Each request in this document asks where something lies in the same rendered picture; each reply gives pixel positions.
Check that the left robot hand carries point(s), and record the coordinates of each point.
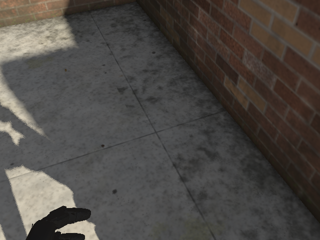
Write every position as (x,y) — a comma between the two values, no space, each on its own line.
(44,229)

